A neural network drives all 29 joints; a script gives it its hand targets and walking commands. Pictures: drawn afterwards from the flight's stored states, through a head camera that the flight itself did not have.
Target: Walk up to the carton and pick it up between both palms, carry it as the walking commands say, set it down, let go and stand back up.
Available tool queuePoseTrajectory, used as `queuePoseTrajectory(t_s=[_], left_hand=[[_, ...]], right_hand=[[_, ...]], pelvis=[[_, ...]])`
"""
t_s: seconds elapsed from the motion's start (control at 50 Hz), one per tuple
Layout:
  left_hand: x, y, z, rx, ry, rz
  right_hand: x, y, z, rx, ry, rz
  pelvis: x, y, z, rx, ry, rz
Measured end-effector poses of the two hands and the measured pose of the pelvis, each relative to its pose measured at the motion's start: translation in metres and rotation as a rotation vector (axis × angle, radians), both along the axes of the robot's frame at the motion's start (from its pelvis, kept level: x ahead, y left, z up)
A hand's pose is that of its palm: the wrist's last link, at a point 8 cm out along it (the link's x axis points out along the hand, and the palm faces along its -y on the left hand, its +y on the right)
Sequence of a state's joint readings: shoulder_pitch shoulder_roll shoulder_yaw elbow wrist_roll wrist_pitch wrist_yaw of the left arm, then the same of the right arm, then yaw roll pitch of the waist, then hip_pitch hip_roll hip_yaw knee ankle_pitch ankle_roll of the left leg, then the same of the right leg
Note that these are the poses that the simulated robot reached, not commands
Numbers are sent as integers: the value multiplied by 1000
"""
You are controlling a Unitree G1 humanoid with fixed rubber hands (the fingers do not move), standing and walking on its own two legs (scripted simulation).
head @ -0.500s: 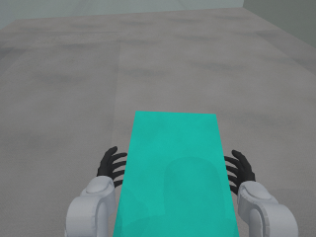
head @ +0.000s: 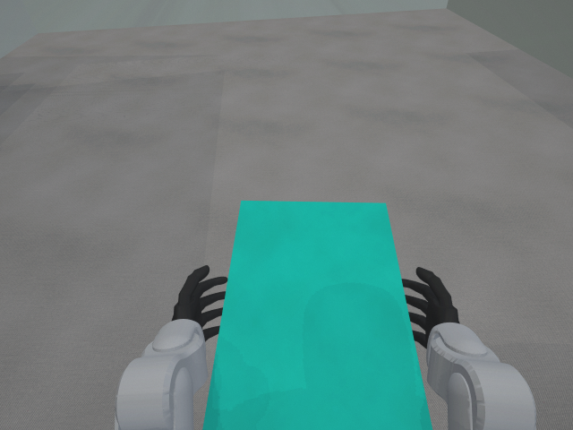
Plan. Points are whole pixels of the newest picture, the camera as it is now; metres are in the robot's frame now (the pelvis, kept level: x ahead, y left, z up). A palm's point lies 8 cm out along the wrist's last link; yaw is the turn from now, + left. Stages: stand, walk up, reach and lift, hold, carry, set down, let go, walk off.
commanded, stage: carry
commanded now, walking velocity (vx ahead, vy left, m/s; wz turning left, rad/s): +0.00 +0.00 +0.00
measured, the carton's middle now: (310, 330) +0.28 +0.00 +0.02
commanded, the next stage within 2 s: hold in 1.38 s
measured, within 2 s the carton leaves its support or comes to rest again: neither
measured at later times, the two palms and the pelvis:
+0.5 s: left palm (195, 304) +0.27 +0.15 +0.10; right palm (433, 306) +0.27 -0.15 +0.10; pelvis +0.03 +0.00 +0.00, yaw +0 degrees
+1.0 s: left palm (199, 292) +0.29 +0.15 +0.09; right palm (425, 294) +0.29 -0.14 +0.09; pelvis +0.04 +0.00 +0.00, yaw +0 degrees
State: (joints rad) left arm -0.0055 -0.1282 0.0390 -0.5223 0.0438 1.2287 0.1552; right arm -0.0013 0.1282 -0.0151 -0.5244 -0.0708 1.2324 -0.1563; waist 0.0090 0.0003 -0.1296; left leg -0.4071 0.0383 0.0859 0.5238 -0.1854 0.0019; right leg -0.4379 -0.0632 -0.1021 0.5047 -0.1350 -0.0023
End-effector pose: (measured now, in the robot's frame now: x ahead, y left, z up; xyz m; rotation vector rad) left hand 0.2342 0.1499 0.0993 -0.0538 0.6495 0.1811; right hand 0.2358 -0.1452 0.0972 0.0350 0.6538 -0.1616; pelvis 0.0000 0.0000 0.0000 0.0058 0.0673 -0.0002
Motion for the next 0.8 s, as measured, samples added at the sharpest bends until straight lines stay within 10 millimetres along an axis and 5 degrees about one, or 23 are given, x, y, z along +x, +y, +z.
queuePoseTrajectory(t_s=[0.8], left_hand=[[46, 2, -1, 0, 2, -4]], right_hand=[[45, 2, 1, -17, 2, -1]], pelvis=[[39, 2, 3, -4, 6, -2]])
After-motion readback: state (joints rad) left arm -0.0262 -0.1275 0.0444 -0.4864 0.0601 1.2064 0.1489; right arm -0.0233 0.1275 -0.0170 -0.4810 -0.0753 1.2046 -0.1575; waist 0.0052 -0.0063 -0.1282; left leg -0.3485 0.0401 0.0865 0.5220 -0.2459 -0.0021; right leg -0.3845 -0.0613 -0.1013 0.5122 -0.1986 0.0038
